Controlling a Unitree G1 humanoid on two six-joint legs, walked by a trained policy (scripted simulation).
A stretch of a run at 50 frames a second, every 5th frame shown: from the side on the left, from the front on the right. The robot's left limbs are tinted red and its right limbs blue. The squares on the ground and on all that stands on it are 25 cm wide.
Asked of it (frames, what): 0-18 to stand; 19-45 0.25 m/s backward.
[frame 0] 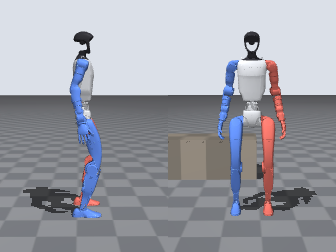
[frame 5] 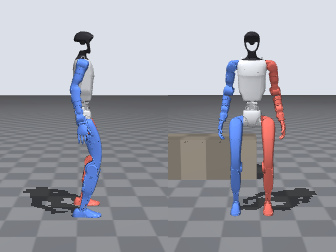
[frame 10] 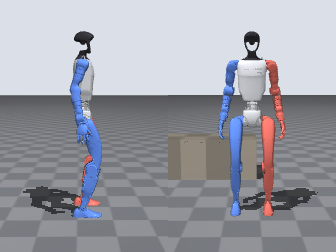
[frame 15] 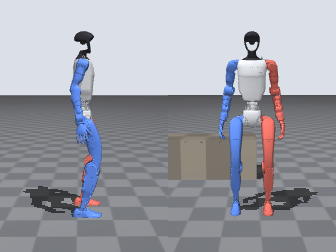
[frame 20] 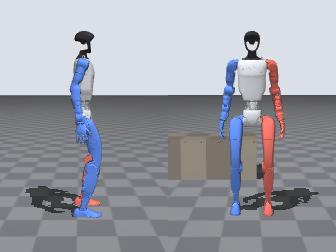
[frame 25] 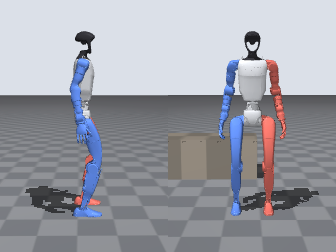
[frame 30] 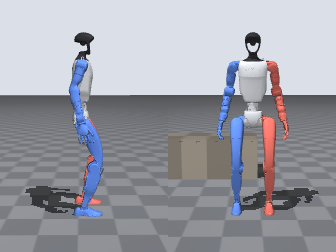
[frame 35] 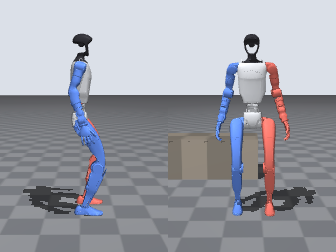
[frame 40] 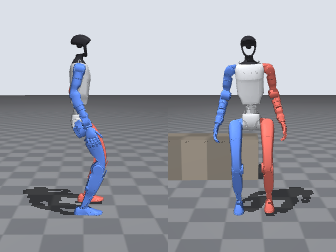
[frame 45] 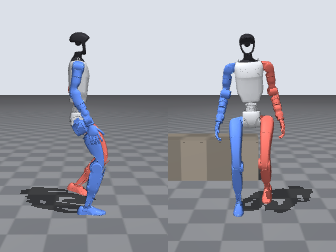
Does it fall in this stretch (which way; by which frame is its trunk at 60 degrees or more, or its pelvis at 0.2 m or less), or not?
no
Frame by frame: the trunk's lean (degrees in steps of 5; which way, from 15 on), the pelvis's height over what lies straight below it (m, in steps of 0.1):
0: 0, 0.8
5: 0, 0.8
10: 0, 0.8
15: 0, 0.8
20: 0, 0.8
25: 0, 0.8
30: 5, 0.8
35: 5, 0.8
40: 5, 0.7
45: 5, 0.8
